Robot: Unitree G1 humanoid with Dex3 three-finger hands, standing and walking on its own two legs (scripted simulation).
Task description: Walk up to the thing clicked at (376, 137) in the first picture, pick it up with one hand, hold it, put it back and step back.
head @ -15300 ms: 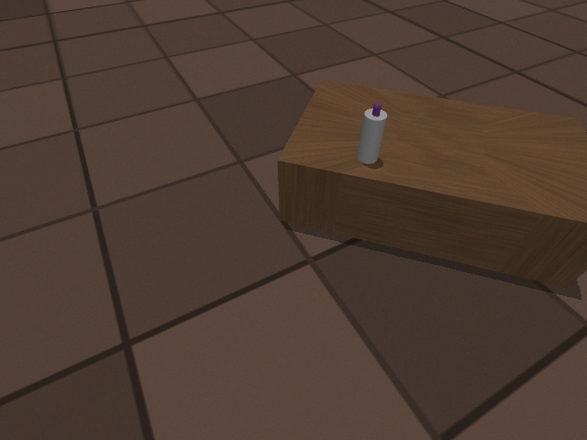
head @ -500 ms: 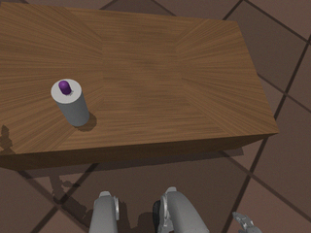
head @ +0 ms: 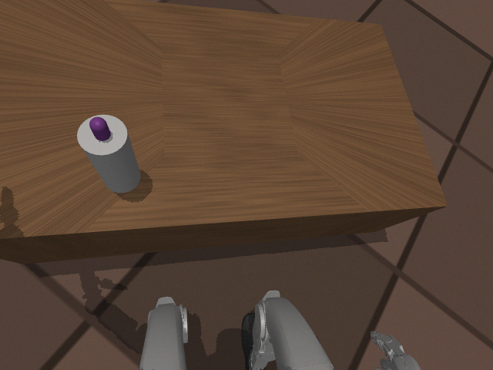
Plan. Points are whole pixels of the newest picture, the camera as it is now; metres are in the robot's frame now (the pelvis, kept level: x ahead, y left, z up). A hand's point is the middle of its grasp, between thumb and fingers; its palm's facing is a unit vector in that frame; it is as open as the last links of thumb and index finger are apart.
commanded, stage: approach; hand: left
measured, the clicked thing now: (111, 153) +0.52 +0.22 -0.17
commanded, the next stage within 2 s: close in in 0.38 s
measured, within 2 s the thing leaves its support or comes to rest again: neither
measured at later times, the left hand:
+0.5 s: hand (59, 167) +0.48 +0.31 -0.17, palm faces +0.22 -0.97 +0.06, open 17.8 cm
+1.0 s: hand (98, 161) +0.50 +0.25 -0.17, palm faces +0.28 -0.96 +0.01, open 17.6 cm
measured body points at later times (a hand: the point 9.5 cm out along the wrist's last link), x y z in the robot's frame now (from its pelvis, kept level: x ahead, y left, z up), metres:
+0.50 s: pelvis -0.04 -0.01 -0.17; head +0.19 +0.05 +0.21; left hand +0.46 +0.36 -0.17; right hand +0.03 -0.28 -0.28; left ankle +0.02 +0.11 -0.62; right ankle +0.04 -0.15 -0.62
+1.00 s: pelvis -0.06 -0.02 -0.21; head +0.16 +0.02 +0.18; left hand +0.48 +0.30 -0.17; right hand -0.03 -0.29 -0.32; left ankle +0.02 +0.11 -0.62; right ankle +0.04 -0.15 -0.62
